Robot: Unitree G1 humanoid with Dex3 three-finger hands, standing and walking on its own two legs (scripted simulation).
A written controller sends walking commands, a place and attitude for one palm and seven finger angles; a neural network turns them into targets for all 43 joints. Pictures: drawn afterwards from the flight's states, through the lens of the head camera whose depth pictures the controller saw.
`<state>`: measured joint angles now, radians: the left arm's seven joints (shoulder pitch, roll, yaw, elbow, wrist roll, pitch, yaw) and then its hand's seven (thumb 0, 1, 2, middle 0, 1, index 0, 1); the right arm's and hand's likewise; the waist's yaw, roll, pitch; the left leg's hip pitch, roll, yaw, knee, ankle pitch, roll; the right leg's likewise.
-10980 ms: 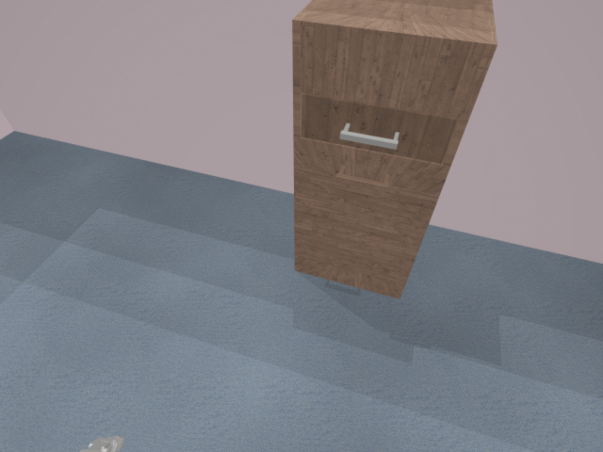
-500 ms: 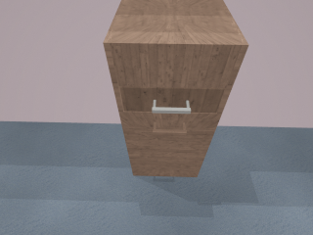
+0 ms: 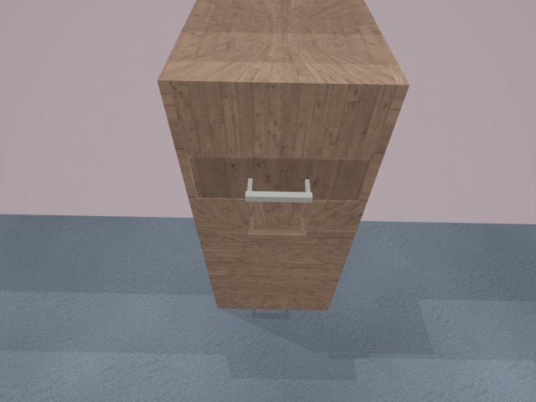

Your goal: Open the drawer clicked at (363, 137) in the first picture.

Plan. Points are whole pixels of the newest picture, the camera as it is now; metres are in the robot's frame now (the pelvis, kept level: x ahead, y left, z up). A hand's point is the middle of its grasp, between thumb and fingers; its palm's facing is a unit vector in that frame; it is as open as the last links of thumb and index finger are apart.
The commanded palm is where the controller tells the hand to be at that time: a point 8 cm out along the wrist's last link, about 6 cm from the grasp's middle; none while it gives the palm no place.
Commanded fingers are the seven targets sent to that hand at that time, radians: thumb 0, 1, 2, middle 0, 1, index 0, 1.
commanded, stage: shuffle to correct the standing spot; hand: left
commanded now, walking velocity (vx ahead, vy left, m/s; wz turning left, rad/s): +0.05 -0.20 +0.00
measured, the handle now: (278, 190) +0.55 +0.01 -0.05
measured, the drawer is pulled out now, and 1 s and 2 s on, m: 0.00 0.00 0.00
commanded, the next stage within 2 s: come to a stop and stand still in 0.82 s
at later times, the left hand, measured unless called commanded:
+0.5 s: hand out of the picture +0.01 +0.09 -0.19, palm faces +0.11 -0.99 -0.12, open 7.4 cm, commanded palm none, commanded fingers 0.00 0.90 0.90 -0.20 -0.30 -0.20 -0.30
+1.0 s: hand out of the picture +0.10 +0.01 -0.18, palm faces +0.03 -0.97 -0.25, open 7.4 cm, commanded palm none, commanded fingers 0.00 0.90 0.90 -0.20 -0.30 -0.20 -0.30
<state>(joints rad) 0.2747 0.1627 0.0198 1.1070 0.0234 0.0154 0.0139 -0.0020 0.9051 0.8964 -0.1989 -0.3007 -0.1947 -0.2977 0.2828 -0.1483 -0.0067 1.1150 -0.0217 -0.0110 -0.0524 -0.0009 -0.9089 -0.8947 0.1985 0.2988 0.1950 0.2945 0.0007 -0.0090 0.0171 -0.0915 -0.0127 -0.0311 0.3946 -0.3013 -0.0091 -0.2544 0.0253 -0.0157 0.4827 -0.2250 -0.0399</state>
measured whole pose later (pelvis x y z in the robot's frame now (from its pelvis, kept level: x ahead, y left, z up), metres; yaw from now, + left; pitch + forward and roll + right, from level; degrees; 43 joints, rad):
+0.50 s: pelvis +0.03 -0.07 -0.01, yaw +2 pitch +1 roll -2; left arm 0.32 0.14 0.05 1.04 0.04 0.05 0.01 0.00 0.90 0.90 -0.20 -0.30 -0.20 -0.30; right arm 0.20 -0.14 -0.04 1.07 -0.01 0.01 -0.08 0.00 -0.91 -0.89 0.20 0.30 0.19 0.29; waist 0.03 -0.03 0.04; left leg -0.29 0.06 0.10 0.67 -0.41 0.01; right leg -0.19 0.17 -0.11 0.41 -0.24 -0.16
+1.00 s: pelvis +0.05 -0.19 -0.02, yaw +2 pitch +1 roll -1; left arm 0.19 0.18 0.06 0.99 0.04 0.02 -0.01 0.00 0.91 0.90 -0.20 -0.30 -0.19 -0.30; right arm 0.27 -0.25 -0.09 1.06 -0.02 0.06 -0.05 0.00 -0.91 -0.89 0.20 0.30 0.20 0.29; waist -0.03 0.07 0.08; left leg -0.41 0.13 0.00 0.97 -0.55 -0.05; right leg -0.33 -0.06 -0.08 0.61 -0.29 0.03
